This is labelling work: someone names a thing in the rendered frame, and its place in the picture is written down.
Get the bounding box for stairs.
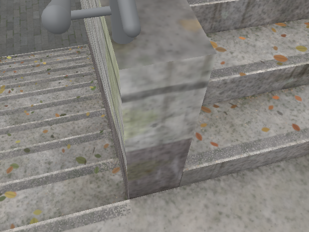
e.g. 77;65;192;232
0;44;127;232
179;0;309;187

